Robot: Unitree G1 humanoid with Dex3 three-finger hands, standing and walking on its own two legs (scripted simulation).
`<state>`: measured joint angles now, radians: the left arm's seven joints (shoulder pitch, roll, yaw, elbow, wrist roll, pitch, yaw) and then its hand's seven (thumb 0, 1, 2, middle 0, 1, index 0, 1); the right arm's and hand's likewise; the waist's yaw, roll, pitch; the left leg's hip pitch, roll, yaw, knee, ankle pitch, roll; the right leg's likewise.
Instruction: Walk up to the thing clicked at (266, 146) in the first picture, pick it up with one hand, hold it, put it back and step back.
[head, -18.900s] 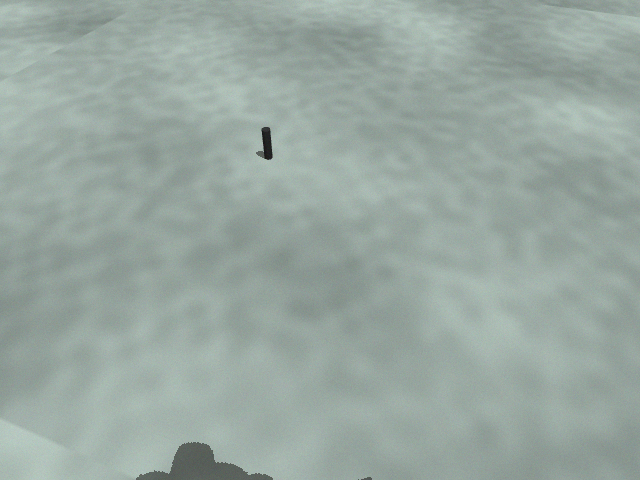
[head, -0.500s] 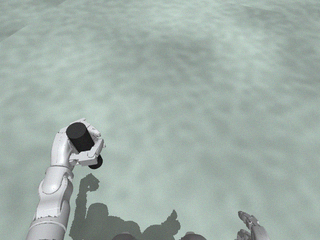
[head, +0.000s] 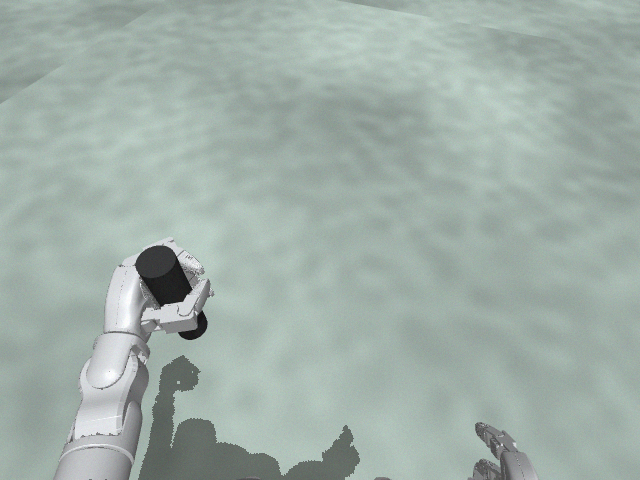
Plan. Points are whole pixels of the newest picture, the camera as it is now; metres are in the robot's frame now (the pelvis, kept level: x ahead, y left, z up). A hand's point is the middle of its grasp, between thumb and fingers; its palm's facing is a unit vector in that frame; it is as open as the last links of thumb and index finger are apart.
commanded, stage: hold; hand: left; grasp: from the side
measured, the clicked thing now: (176, 298) +0.33 +0.19 +0.04
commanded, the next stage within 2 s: crouch in 1.98 s
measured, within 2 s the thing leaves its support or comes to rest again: neither
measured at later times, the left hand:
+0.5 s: hand (183, 297) +0.32 +0.17 +0.06, palm faces +0.03 -1.00 +0.01, open 5.3 cm
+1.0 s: hand (187, 295) +0.32 +0.17 +0.06, palm faces +0.01 -1.00 +0.01, open 5.3 cm
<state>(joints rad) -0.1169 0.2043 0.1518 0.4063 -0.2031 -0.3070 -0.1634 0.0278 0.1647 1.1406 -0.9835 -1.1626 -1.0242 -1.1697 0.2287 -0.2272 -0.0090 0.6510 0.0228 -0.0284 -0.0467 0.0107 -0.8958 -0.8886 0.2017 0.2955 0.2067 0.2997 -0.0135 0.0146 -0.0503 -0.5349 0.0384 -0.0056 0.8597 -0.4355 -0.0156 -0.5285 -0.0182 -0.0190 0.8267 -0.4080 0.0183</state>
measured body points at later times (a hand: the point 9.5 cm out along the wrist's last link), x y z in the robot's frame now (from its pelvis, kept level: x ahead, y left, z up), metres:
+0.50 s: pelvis -0.01 +0.00 +0.00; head +0.02 +0.00 +0.45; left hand +0.31 +0.22 +0.06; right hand +0.13 -0.25 -0.10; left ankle +0.00 +0.13 -0.70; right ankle +0.01 -0.13 -0.70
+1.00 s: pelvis -0.01 +0.00 +0.01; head +0.02 +0.00 +0.45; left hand +0.31 +0.22 +0.06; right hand +0.13 -0.25 -0.10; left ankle +0.00 +0.13 -0.70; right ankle +0.01 -0.13 -0.70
